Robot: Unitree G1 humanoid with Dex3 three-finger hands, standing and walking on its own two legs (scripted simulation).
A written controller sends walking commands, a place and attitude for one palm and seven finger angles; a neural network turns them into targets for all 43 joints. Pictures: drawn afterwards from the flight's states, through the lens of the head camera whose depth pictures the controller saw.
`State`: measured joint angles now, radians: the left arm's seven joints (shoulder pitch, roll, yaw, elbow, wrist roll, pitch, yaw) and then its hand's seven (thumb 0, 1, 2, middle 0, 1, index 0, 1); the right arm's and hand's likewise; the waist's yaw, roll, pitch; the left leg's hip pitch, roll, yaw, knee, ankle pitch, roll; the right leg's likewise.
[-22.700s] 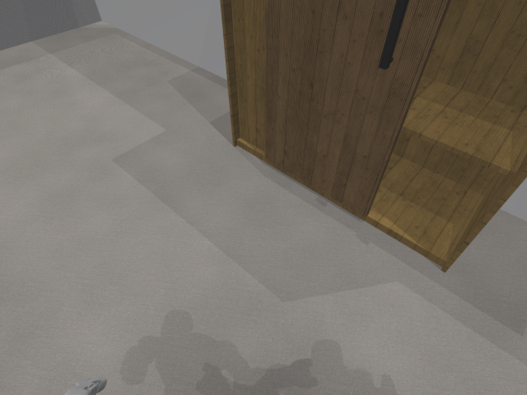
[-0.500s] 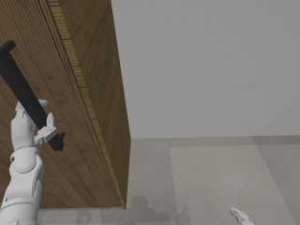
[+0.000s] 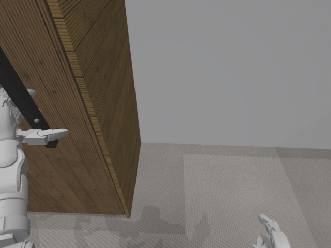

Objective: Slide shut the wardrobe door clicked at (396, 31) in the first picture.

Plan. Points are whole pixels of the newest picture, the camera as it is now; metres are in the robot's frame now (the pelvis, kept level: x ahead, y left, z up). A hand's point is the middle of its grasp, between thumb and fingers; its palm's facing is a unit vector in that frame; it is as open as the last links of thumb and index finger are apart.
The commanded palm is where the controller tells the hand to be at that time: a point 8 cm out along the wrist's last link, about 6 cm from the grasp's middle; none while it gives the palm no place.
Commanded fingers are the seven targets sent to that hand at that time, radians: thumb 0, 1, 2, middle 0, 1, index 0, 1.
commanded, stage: loosen the grip on the handle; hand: left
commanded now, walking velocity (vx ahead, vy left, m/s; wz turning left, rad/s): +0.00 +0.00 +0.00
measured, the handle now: (28, 94) +0.38 +0.35 +0.18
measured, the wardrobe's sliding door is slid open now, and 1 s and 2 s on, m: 0.00 0.00 0.00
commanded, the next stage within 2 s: slip the hand off the handle in 0.20 s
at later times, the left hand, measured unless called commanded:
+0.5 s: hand (16, 121) +0.34 +0.38 +0.14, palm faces +0.53 -0.81 -0.24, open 14.6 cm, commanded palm +0.29 +0.40 +0.15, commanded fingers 0.00 -0.55 0.20 -0.25 -1.15 -0.25 -1.15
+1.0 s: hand out of the picture +0.33 +0.43 +0.14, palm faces +0.50 -0.83 -0.24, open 14.6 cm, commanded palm +0.26 +0.45 +0.15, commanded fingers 0.00 -0.55 0.20 -0.25 -1.15 -0.25 -1.15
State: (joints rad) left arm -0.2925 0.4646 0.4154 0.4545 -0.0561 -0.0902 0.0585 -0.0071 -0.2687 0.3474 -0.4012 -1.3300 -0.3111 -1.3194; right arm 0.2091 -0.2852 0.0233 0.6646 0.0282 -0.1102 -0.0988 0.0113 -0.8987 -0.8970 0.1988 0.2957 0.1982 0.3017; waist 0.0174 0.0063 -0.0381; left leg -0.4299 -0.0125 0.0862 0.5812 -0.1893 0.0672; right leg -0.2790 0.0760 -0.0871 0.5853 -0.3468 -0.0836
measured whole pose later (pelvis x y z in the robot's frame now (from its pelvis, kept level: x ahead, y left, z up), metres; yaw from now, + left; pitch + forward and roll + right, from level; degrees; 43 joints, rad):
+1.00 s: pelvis +0.00 +0.05 -0.01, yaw +0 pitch +5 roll -3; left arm -0.29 0.59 0.53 0.51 -0.10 -0.11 -0.09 -0.01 -0.54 0.20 -0.26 -1.15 -0.25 -1.15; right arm 0.27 -0.26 0.05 0.67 0.03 -0.10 -0.13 0.01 -0.90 -0.90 0.20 0.30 0.20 0.30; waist 0.01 0.03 -0.05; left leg -0.52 -0.04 0.09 0.64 -0.21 0.13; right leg -0.35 0.04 -0.08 0.62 -0.35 -0.02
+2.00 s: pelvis -0.09 +0.16 -0.04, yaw +1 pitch -7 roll -7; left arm -0.11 0.30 0.25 -0.11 -0.04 0.17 0.16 -0.01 -0.55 0.20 -0.26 -1.15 -0.25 -1.15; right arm 0.13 -0.26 0.06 0.71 0.02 -0.14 -0.13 0.01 -0.90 -0.90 0.20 0.30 0.20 0.30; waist 0.10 0.08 0.03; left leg -0.50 -0.16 0.12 0.74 -0.22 0.03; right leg -0.39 0.00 0.02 0.82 -0.35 0.00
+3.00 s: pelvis -0.56 +0.61 +0.00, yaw -7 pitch -6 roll -3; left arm 0.29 0.26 0.08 0.84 0.01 0.08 0.05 0.06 -0.55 0.28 -0.16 -0.30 -0.15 -0.30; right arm 0.30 -0.22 -0.07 0.88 -0.01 0.10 -0.04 0.01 -0.90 -0.90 0.20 0.30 0.20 0.30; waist -0.06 0.12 0.07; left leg -0.54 -0.13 -0.05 1.15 -0.37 -0.03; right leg -0.12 0.08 -0.15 0.53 -0.29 -0.11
